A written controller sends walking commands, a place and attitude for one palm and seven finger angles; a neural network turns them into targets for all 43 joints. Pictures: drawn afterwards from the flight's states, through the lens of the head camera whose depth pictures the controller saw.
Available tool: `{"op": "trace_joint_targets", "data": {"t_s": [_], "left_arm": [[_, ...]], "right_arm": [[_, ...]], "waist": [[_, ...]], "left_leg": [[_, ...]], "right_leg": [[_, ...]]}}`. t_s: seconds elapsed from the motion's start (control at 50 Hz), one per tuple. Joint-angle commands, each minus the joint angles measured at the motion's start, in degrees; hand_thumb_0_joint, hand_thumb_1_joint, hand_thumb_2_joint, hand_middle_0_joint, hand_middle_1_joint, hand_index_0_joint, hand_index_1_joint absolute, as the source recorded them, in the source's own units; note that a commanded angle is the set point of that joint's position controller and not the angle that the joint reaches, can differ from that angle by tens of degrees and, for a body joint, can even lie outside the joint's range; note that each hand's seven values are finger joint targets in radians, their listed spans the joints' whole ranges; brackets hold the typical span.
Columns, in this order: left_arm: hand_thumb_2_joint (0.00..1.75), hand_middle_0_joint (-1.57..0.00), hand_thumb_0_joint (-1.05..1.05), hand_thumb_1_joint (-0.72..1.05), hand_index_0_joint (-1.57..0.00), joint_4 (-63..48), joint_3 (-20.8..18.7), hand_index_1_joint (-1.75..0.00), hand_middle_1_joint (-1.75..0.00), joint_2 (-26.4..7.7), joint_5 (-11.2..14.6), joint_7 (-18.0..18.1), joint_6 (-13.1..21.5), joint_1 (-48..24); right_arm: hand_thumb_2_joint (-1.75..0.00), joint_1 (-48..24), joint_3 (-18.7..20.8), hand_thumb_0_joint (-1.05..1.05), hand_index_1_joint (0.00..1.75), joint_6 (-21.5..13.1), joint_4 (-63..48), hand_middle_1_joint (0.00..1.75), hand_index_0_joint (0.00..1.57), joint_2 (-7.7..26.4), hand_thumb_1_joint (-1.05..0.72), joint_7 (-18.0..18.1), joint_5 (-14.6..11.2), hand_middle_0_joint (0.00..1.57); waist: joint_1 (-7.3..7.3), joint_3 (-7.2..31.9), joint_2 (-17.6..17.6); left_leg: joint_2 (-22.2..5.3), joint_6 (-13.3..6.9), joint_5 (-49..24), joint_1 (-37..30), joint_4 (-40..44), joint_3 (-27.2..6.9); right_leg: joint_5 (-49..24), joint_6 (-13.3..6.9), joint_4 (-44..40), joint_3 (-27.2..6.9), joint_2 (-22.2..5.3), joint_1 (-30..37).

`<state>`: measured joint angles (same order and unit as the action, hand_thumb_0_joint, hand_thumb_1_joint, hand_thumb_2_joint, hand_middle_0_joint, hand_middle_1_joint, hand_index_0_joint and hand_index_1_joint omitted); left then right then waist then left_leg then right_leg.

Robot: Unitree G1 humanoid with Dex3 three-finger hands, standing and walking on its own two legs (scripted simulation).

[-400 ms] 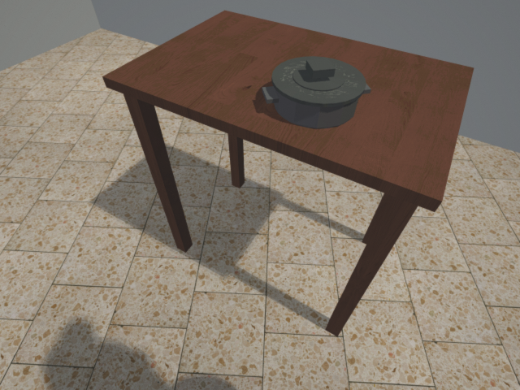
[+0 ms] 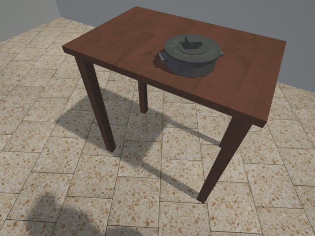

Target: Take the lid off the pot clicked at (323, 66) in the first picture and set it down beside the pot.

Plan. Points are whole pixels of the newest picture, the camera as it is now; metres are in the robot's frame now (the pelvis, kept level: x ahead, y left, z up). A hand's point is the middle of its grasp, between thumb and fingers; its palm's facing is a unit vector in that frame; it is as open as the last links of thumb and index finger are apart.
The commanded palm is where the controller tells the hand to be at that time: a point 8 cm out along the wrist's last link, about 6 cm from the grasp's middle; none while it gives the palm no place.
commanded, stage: look at it before walking up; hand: left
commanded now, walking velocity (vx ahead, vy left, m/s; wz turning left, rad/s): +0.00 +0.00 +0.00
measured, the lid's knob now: (193, 41) +0.71 -0.08 +0.15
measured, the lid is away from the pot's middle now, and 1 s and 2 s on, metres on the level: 0.00 0.00 0.00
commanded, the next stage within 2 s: turn to face it in 0.24 s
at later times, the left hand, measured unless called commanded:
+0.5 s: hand out of the picture +0.00 +0.17 -0.18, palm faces +0.02 -0.98 -0.19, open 7.4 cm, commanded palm none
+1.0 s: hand out of the picture +0.10 +0.18 -0.16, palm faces -0.19 -0.95 -0.26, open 7.4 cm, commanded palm none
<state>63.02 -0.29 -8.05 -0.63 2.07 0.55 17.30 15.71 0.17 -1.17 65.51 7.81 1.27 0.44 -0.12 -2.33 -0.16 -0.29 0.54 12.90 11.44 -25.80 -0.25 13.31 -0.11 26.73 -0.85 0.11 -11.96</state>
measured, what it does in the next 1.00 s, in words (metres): lifts its left foot, turning right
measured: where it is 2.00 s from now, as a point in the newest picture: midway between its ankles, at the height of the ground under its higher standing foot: outside the picture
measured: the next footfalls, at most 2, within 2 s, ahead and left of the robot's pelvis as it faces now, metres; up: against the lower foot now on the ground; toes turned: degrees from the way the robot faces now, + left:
left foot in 1.02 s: +0.08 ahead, +0.12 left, +0.00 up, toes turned -20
right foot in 1.28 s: +0.02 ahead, -0.15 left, +0.00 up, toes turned -23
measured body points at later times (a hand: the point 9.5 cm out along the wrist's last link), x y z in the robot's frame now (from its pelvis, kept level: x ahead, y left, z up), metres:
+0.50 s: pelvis +0.00 +0.00 +0.00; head +0.03 +0.00 +0.45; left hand +0.00 +0.22 -0.16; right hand +0.00 -0.22 -0.17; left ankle +0.01 +0.13 -0.74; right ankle +0.01 -0.12 -0.74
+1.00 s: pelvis +0.01 -0.01 +0.00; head +0.05 -0.02 +0.45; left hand +0.11 +0.23 -0.14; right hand +0.08 -0.29 -0.13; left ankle +0.04 +0.13 -0.73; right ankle +0.01 -0.12 -0.74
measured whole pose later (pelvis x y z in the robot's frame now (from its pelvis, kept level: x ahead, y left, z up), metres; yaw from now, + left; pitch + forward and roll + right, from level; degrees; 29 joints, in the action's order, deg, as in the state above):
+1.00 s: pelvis +0.01 -0.01 +0.00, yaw -17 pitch +2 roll +2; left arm 51.6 -4.2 -11.9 -0.8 0.7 -2.8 15.6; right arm 4.5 2.6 -0.4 49.7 12.8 1.8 -0.1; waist 2.4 -3.5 -1.4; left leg 0.3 1.1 19.3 16.0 -32.1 -1.9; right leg 11.4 -1.4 29.5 -14.8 6.9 -18.5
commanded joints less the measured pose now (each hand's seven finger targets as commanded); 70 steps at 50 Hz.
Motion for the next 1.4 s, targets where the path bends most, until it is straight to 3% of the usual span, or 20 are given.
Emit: {"op": "trace_joint_targets", "data": {"t_s": [0.0, 0.36, 0.52, 0.62, 0.64, 0.66, 0.68, 0.74, 0.84, 0.94, 0.96, 1.0, 1.02, 1.1, 1.2, 1.22, 1.24, 1.26, 1.3, 1.38], "left_arm": [[0.9, -0.2, 0.0, 0.9, -0.2, -1.8, -1.5, -0.3, -0.3, -6.3, -0.2, 0.2, 1.0, 3.7], [0.9, -0.2, 0.0, 0.9, -0.2, -1.9, -1.9, -0.3, -0.3, -6.3, -0.1, 0.0, 0.5, 3.4], [0.9, -0.2, 0.0, 0.9, -0.2, -7.7, -4.5, -0.3, -0.3, -7.0, -0.5, -1.5, -1.3, 1.4], [0.9, -0.2, 0.0, 0.9, -0.2, -8.6, -5.0, -0.3, -0.3, -6.5, -0.4, -2.3, -1.4, 4.1], [0.9, -0.2, 0.0, 0.9, -0.2, -8.4, -5.5, -0.3, -0.3, -8.2, -0.6, -2.2, -1.1, 5.9], [0.9, -0.2, 0.0, 0.9, -0.2, -8.7, -6.3, -0.3, -0.3, -12.9, -1.0, -1.6, -0.5, 7.0], [0.9, -0.2, 0.0, 0.9, -0.2, -9.2, -6.7, -0.3, -0.3, -14.5, -0.4, -0.9, -0.6, 8.9], [0.9, -0.2, 0.0, 0.9, -0.2, -12.1, -6.6, -0.3, -0.3, -12.7, -0.5, -0.5, -1.0, 1.6], [0.9, -0.2, 0.0, 0.9, -0.2, -14.1, -6.9, -0.3, -0.3, -14.2, -0.6, -0.8, -1.5, 0.8], [0.9, -0.2, 0.0, 0.9, -0.2, -15.9, -6.7, -0.3, -0.3, -14.3, -0.3, -1.0, -2.0, -2.5], [0.9, -0.2, 0.0, 0.9, -0.2, -16.7, -6.4, -0.3, -0.3, -13.1, -0.1, -1.0, -2.0, -3.2], [0.9, -0.2, 0.0, 0.9, -0.2, -18.9, -5.4, -0.3, -0.3, -9.3, -0.1, -2.1, -1.8, -3.4], [0.9, -0.2, 0.0, 0.9, -0.2, -20.0, -5.8, -0.3, -0.3, -11.1, -0.5, -2.3, -1.5, -5.3], [0.9, -0.2, 0.0, 0.9, -0.2, -17.3, -5.4, -0.3, -0.3, -10.2, 0.0, -3.1, -2.4, -3.7], [0.9, -0.2, 0.0, 0.9, -0.2, -16.1, -4.4, -0.3, -0.3, -9.1, 0.0, -3.4, -1.4, -2.5], [0.9, -0.2, 0.0, 0.9, -0.2, -15.1, -4.9, -0.3, -0.3, -11.6, -0.2, -3.1, -0.9, 0.5], [0.9, -0.2, 0.0, 0.9, -0.2, -14.4, -6.2, -0.3, -0.3, -18.0, -0.9, -2.1, -0.2, 2.7], [0.9, -0.2, 0.0, 0.9, -0.2, -13.9, -6.2, -0.3, -0.3, -19.4, -0.2, -1.8, -0.4, 5.6], [0.9, -0.2, 0.0, 0.9, -0.2, -13.9, -6.1, -0.3, -0.3, -16.8, -0.6, -1.0, -0.5, 1.7], [0.9, -0.2, 0.0, 0.9, -0.2, -13.7, -5.3, -0.3, -0.3, -14.3, -1.1, -0.9, 0.1, -2.4]], "right_arm": [[-0.9, 3.9, 1.3, 0.0, 0.3, -0.5, -1.2, 0.3, 0.2, 5.8, -0.9, 0.6, 0.0, 0.2], [-0.9, 3.8, 1.5, 0.0, 0.3, -0.2, -1.2, 0.3, 0.2, 5.7, -0.9, 0.8, 0.2, 0.2], [-0.9, 1.2, 4.3, 0.0, 0.3, 0.6, -7.4, 0.3, 0.2, 10.3, -0.9, 1.3, 0.5, 0.2], [-0.9, -3.9, 5.3, 0.0, 0.3, 0.6, -11.5, 0.3, 0.2, 12.1, -0.9, 1.1, 0.7, 0.2], [-0.9, -5.3, 5.3, 0.0, 0.3, 1.0, -12.5, 0.3, 0.2, 11.4, -0.9, 1.0, 0.7, 0.2], [-0.9, -5.7, 5.0, 0.0, 0.3, 1.4, -14.0, 0.3, 0.2, 8.7, -0.9, 0.8, 0.2, 0.2], [-0.9, -8.7, 4.6, 0.0, 0.3, 1.7, -15.9, 0.3, 0.2, 8.3, -0.9, 1.0, 0.4, 0.2], [-0.9, -7.6, 4.4, 0.0, 0.3, 1.1, -15.5, 0.3, 0.2, 8.6, -0.9, 0.9, 0.4, 0.2], [-0.9, -8.9, 4.1, 0.0, 0.3, 1.1, -17.0, 0.3, 0.2, 8.4, -0.9, 0.8, -0.3, 0.2], [-0.9, -4.1, 4.0, 0.0, 0.3, 0.4, -17.0, 0.3, 0.2, 9.3, -0.9, 1.2, -0.6, 0.2], [-0.9, -2.5, 4.2, 0.0, 0.3, 0.0, -16.8, 0.3, 0.2, 10.8, -0.9, 1.4, -0.6, 0.2], [-0.9, -2.1, 5.5, 0.0, 0.3, 0.3, -18.5, 0.3, 0.2, 18.2, -0.9, 1.2, 0.8, 0.2], [-0.9, -3.4, 5.3, 0.0, 0.3, 0.6, -19.8, 0.3, 0.2, 17.9, -0.9, 0.7, 1.2, 0.2], [-0.9, -8.1, 3.6, 0.0, 0.3, 0.2, -19.6, 0.3, 0.2, 13.4, -0.9, 1.0, 1.4, 0.2], [-0.9, -2.2, 4.3, 0.0, 0.3, 1.0, -16.5, 0.3, 0.2, 15.7, -0.9, 0.7, 1.3, 0.2], [-0.9, -1.7, 4.2, 0.0, 0.3, 1.1, -16.3, 0.3, 0.2, 14.4, -0.9, 0.5, 0.8, 0.2], [-0.9, -1.1, 3.2, 0.0, 0.3, 1.2, -17.5, 0.3, 0.2, 10.0, -0.9, 0.2, 0.1, 0.2], [-0.9, -4.0, 3.1, 0.0, 0.3, 1.4, -18.2, 0.3, 0.2, 10.5, -0.9, 0.5, 0.3, 0.2], [-0.9, -3.4, 3.1, 0.0, 0.3, 1.1, -16.2, 0.3, 0.2, 10.7, -0.9, 0.5, 0.7, 0.2], [-0.9, 1.2, 2.6, 0.0, 0.3, 0.3, -12.3, 0.3, 0.2, 8.3, -0.9, -0.7, 0.5, 0.2]], "waist": [[-0.06, -1.5, 0.1], [-0.04, -3.2, 0.6], [0.23, -1.0, 5.6], [2.82, 0.1, 7.3], [4.01, 0.7, -0.2], [3.99, 2.1, -15.9], [5.72, 0.2, -18.5], [1.42, 2.0, -5.2], [2.14, 5.0, -7.8], [-0.48, 6.6, -9.0], [-1.45, 7.1, -6.5], [-1.72, 3.2, 15.2], [-1.67, 0.9, 11.7], [1.63, 2.0, 9.9], [0.8, 3.8, 7.6], [2.05, 4.7, 2.7], [2.48, 6.0, -13.6], [5.03, 6.8, -12.8], [3.22, 5.1, -11.2], [0.8, 4.8, -8.7]], "left_leg": [[-4.5, -2.0, -1.4, 0.7, 5.1, -4.3], [-4.8, -1.9, -1.3, 0.2, 4.0, -3.2], [-12.1, -4.9, 6.6, 0.7, 4.7, -5.8], [-15.4, -6.3, -4.1, 2.6, -1.1, -2.0], [-10.7, -3.3, -0.9, 5.5, -9.6, 2.1], [-2.9, 0.6, 12.2, 15.0, -22.6, 7.4], [0.2, 1.4, 22.4, 20.8, -33.6, 1.9], [-2.4, 1.3, 16.3, 20.5, -36.1, -2.8], [0.5, 1.3, 13.6, 12.1, -20.8, -0.9], [1.7, 0.4, 3.0, -0.6, -0.9, -0.9], [-1.4, -0.7, 1.2, -7.6, 3.5, -3.5], [-20.5, -9.1, 4.7, -11.4, 12.7, -24.3], [-24.4, -12.9, 3.6, -2.9, 14.0, -25.4], [-14.9, -9.7, -15.4, -0.3, 7.8, -7.6], [-12.4, -5.4, -21.7, 0.4, -3.3, -1.8], [-9.4, -2.6, -13.0, 5.5, -9.9, 1.0], [-2.5, 1.2, 10.6, 19.4, -21.8, 6.5], [-2.8, 1.1, 23.7, 19.3, -28.7, 1.1], [-3.6, 0.2, 19.3, 22.5, -35.2, -1.8], [-3.0, 0.5, 13.8, 12.9, -21.9, 2.0]], "right_leg": [[-1.1, -1.5, -5.8, -4.8, -4.9, -2.8], [-1.4, -2.0, -5.6, -6.3, -4.6, -4.7], [-1.2, -2.2, 7.6, -5.9, 0.5, -11.3], [3.1, -1.4, 10.3, -2.5, 0.4, -7.5], [-6.4, -2.5, 4.1, -8.3, -1.1, -4.3], [-12.2, -6.6, -3.1, -27.0, -10.9, 1.2], [-16.8, -12.2, -9.5, -38.1, -16.2, 1.0], [-17.3, -13.8, -5.1, -30.5, -12.0, 1.7], [-20.8, -11.8, -5.3, -28.9, -8.7, 1.7], [-17.1, -6.6, -2.9, -26.7, -4.5, -2.5], [-12.0, -4.7, -0.4, -24.6, -2.1, -8.2], [14.7, -0.1, 17.8, -9.2, 7.6, -25.3], [16.0, 1.4, 29.2, -5.7, 3.7, -24.1], [11.2, 1.7, 32.7, -3.7, -0.7, -18.8], [2.6, 1.0, 4.7, 4.2, 1.7, -1.1], [-5.1, 0.1, -1.6, 0.0, -0.7, 6.2], [-14.7, -5.6, -7.0, -22.0, -15.4, 13.6], [-14.5, -12.1, -9.4, -26.6, -22.1, 10.1], [-3.8, -13.9, -9.5, -26.8, -18.2, 8.6], [-6.4, -11.9, -8.4, -15.5, -14.1, 4.3]]}}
